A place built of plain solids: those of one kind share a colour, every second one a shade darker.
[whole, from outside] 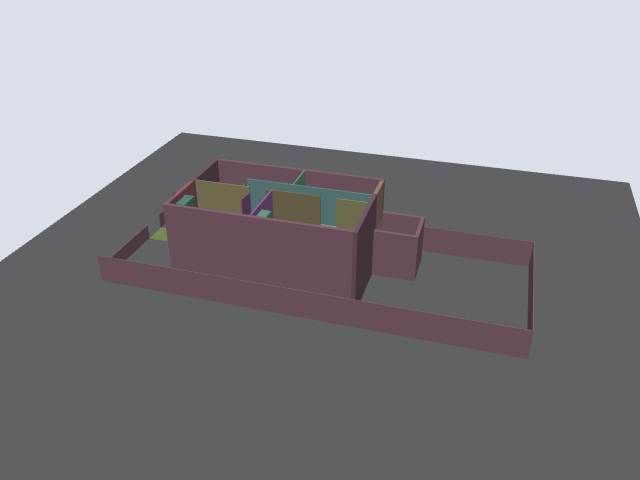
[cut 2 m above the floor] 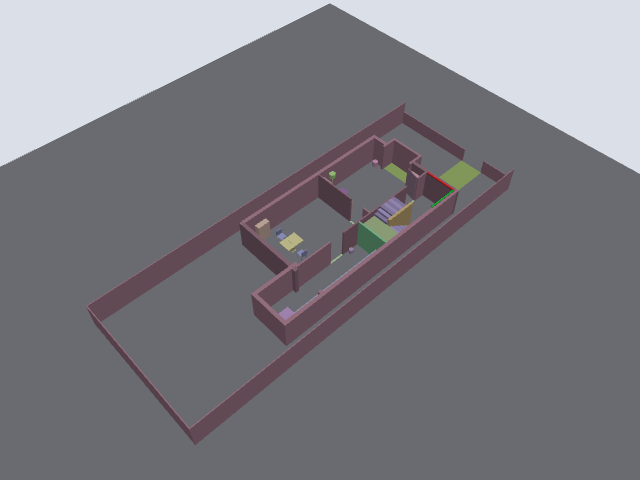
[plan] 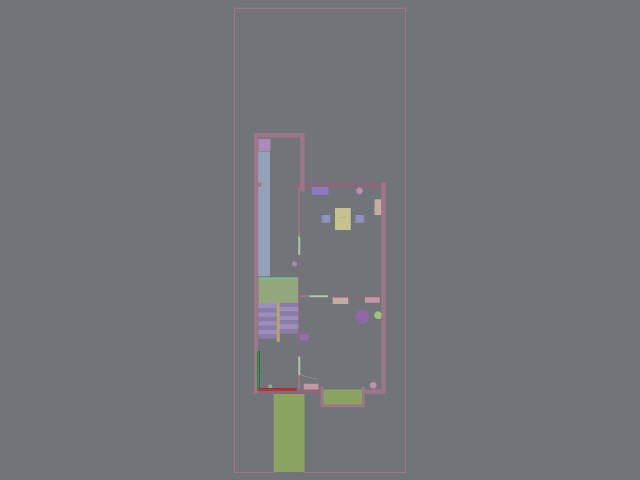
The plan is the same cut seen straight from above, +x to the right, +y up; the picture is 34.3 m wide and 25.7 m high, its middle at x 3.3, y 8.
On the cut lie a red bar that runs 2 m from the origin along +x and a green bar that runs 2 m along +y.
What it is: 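A detached two-storey house, 6.6 m wide inside and 10.8 m deep with a one-storey outshot of 2.7 m behind the kitchen; a hall 2.13 m wide with a dog-leg stair of 17 risers of 171 mm on goings of 233 mm; a front room and a back room; a bay window at the front; upstairs three bedrooms and a bathroom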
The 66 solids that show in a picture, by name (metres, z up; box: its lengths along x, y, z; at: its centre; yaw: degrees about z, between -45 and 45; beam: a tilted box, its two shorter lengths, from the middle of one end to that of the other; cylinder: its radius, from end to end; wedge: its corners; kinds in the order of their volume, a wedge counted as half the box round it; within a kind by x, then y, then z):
{
 "wall_1": {"box": [0.06, 24.91, 1.85], "at": [-1.28, 7.98, 0.88]},
 "wall_2": {"box": [2.19, 0.06, 1.05], "at": [-0.22, -4.45, 0.47]},
 "wall_3": {"box": [0.24, 11.31, 5.34], "at": [-0.12, 5.42, 2.62]},
 "wall_4": {"box": [0.24, 3.14, 3.12], "at": [-0.12, 12.16, 1.51]},
 "wall_5": {"box": [0.39, 0.24, 5.34], "at": [-0.04, 10.95, 2.62]},
 "wall_6": {"box": [2.71, 0.24, 3.12], "at": [1.12, 13.61, 1.51]},
 "wall_7": {"box": [3.72, 0.24, 5.34], "at": [1.62, -0.12, 2.62]},
 "wall_8": {"box": [0.1, 0.77, 2.82], "at": [2.19, 0.38, 1.36]},
 "wall_9": {"box": [0.1, 5.44, 2.82], "at": [2.19, 4.48, 1.36]},
 "wall_10": {"box": [0.1, 2.65, 2.82], "at": [2.19, 9.51, 1.36]},
 "wall_11": {"box": [0.24, 3.14, 3.12], "at": [2.36, 12.16, 1.51]},
 "wall_12": {"box": [0.5, 0.1, 2.82], "at": [2.49, 4.99, 1.36]},
 "wall_13": {"box": [9.21, 0.06, 1.85], "at": [3.29, 20.4, 0.88]},
 "wall_14": {"box": [0.16, 1.12, 3.07], "at": [3.4, -0.4, 1.48]},
 "wall_15": {"box": [4.84, 0.24, 5.34], "at": [4.4, 10.95, 2.62]},
 "wall_16": {"box": [2.38, 0.16, 3.07], "at": [4.51, -0.88, 1.48]},
 "wall_17": {"box": [5.49, 0.06, 1.05], "at": [5.15, -4.45, 0.47]},
 "wall_18": {"box": [2.86, 0.1, 2.82], "at": [5.16, 4.99, 1.36]},
 "wall_19": {"box": [0.16, 1.12, 3.07], "at": [5.62, -0.4, 1.48]},
 "wall_20": {"box": [1.28, 0.24, 5.34], "at": [6.18, -0.12, 2.62]},
 "wall_21": {"box": [0.24, 11.31, 5.34], "at": [6.7, 5.42, 2.62]},
 "wall_22": {"box": [0.06, 24.91, 1.85], "at": [7.87, 7.98, 0.88]},
 "tread_1": {"box": [0.99, 0.27, 0.19], "at": [0.49, 2.85, 0.08]},
 "tread_2": {"box": [0.99, 0.27, 0.36], "at": [0.49, 3.08, 0.16]},
 "tread_3": {"box": [0.99, 0.27, 0.53], "at": [0.49, 3.32, 0.25]},
 "tread_4": {"box": [0.99, 0.27, 0.7], "at": [0.49, 3.55, 0.33]},
 "tread_5": {"box": [0.99, 0.27, 0.87], "at": [0.49, 3.78, 0.42]},
 "tread_6": {"box": [0.99, 0.27, 1.05], "at": [0.49, 4.02, 0.5]},
 "tread_7": {"box": [0.99, 0.27, 1.22], "at": [0.49, 4.25, 0.59]},
 "tread_8": {"box": [0.99, 0.27, 1.39], "at": [0.49, 4.48, 0.67]},
 "tread_9": {"box": [0.99, 0.27, 2.75], "at": [1.64, 3.12, 1.36]},
 "tread_10": {"box": [0.99, 0.27, 2.58], "at": [1.64, 3.35, 1.27]},
 "tread_11": {"box": [0.99, 0.27, 2.41], "at": [1.64, 3.58, 1.19]},
 "tread_12": {"box": [0.99, 0.27, 2.24], "at": [1.64, 3.82, 1.1]},
 "tread_13": {"box": [0.99, 0.27, 2.07], "at": [1.64, 4.05, 1.02]},
 "tread_14": {"box": [0.99, 0.27, 1.9], "at": [1.64, 4.28, 0.93]},
 "tread_15": {"box": [0.99, 0.27, 1.73], "at": [1.64, 4.52, 0.84]},
 "half_landing_1": {"box": [2.13, 1.29, 1.56], "at": [1.07, 5.26, 0.76]},
 "ground_1": {"box": [1.65, 4.18, 0.5], "at": [1.64, -2.33, -0.25]},
 "ground_2": {"box": [2.06, 0.8, 0.5], "at": [4.51, -0.4, -0.25]},
 "wardrobe_bed_1": {"box": [1.23, 0.6, 2.05], "at": [5.21, 0.3, 3.88]},
 "wardrobe_bed_2": {"box": [1.4, 0.6, 2.05], "at": [5.79, 5.34, 3.88]},
 "corridor_wall_1": {"box": [0.1, 3.57, 2.53], "at": [3.24, 1.79, 4.03]},
 "corridor_wall_2": {"box": [0.1, 3.41, 2.53], "at": [3.24, 6.27, 4.03]},
 "corridor_wall_3": {"box": [0.1, 1.87, 2.53], "at": [3.24, 9.9, 4.03]},
 "landing_wall_1": {"box": [0.1, 7.85, 2.53], "at": [2.19, 6.91, 4.03]},
 "stair_spine_1": {"box": [0.16, 2.06, 3.96], "at": [1.07, 3.58, 1.93]},
 "front_wall_over_bay_1": {"box": [2.06, 0.24, 2.53], "at": [4.51, -0.12, 4.03]},
 "landing_end_wall_1": {"box": [2.13, 0.1, 5.34], "at": [1.07, 5.95, 2.62]},
 "back_wall_over_outshot_1": {"box": [1.83, 0.24, 2.53], "at": [1.07, 10.95, 4.03]},
 "bedrooms_wall_1": {"box": [3.3, 0.1, 2.53], "at": [4.94, 4.99, 4.03]},
 "slotfit_storage_1": {"box": [0.84, 0.36, 1.34], "at": [4.4, 4.75, 0.62]},
 "slotfit_storage_2": {"box": [0.36, 0.84, 1.34], "at": [6.4, 9.76, 0.62]},
 "fridge_freezer_1": {"box": [0.65, 0.65, 1.85], "at": [0.33, 13.09, 0.88]},
 "shelf_1": {"box": [0.8, 0.3, 1.43], "at": [2.83, 0.15, 0.67]},
 "shelf_2": {"box": [0.8, 0.3, 1.69], "at": [6.11, 4.79, 0.8]},
 "dresser_1": {"box": [0.9, 0.42, 0.92], "at": [3.31, 10.62, 0.41]},
 "worktop_1": {"box": [0.62, 6.69, 0.04], "at": [0.31, 9.4, 0.88]},
 "box_cardboard_1": {"box": [0.53, 0.35, 0.43], "at": [2.44, 2.8, 0.16]},
 "door_leaf_bedroom_front_1": {"box": [0.96, 0.04, 2.05], "at": [3.77, 3.51, 3.88], "yaw": -8.0},
 "door_leaf_front_room_1": {"box": [0.96, 0.04, 2.05], "at": [2.7, 0.65, 0.97], "yaw": -13.9},
 "meeting_table_1": {"box": [0.84, 1.18, 0.07], "at": [4.53, 9.13, 0.7]},
 "floor_lamp_1": {"cylinder": 0.21, "from": [6.41, 3.97, 1.25], "to": [6.41, 3.97, 1.55]},
 "coffee_table_1": {"cylinder": 0.38, "from": [5.57, 3.89, 0.33], "to": [5.57, 3.89, 0.4]},
 "side_chair_1": {"box": [0.42, 0.42, 0.04], "at": [3.64, 9.13, 0.43]},
 "side_chair_2": {"box": [0.42, 0.42, 0.04], "at": [5.42, 9.13, 0.43]}
}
